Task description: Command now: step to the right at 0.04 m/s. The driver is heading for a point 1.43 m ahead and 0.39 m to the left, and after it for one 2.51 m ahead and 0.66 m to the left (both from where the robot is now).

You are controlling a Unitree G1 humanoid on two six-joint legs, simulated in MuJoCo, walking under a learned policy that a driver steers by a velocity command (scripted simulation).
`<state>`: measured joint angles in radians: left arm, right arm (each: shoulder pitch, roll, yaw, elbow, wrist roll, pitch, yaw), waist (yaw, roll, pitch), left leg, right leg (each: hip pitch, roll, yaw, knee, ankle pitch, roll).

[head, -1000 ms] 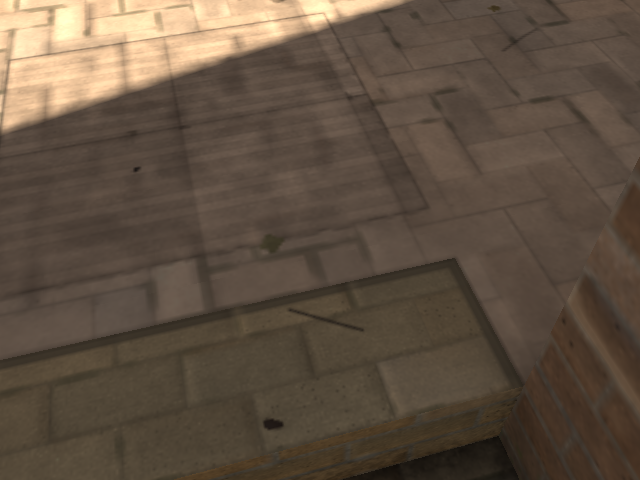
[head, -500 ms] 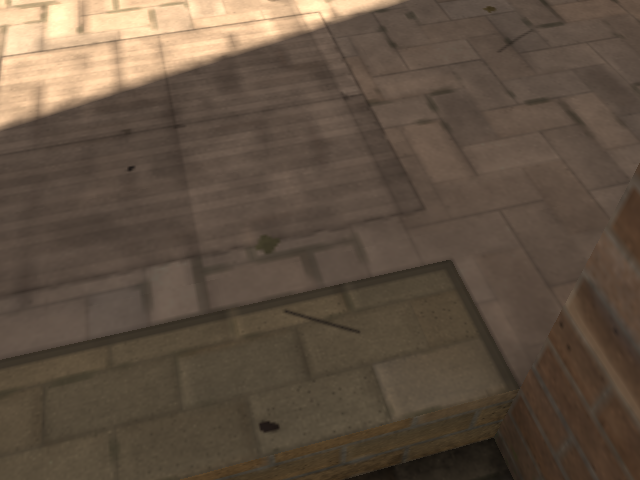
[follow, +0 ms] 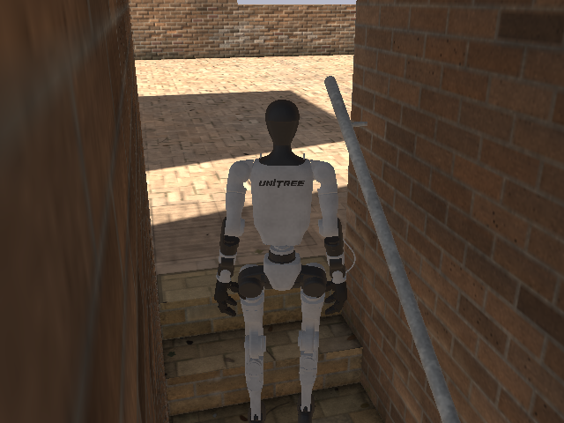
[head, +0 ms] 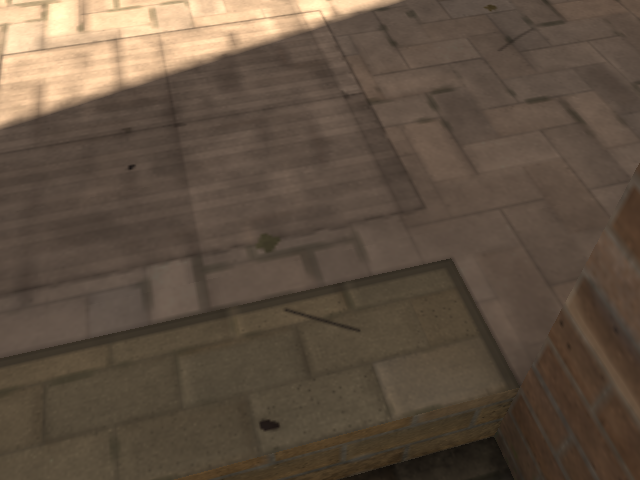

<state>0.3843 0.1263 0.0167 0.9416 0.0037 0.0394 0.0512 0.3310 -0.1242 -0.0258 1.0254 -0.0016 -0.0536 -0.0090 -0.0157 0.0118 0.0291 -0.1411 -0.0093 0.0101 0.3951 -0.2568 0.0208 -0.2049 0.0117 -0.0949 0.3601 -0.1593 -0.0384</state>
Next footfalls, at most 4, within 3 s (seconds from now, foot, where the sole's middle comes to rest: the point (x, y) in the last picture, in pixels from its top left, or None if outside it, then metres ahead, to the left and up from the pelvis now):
none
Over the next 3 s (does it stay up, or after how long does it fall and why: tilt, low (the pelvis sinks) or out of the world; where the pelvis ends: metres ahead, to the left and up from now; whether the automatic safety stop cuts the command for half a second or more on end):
stays up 0.00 0.00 0.00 its command is cut before an obstacle from the start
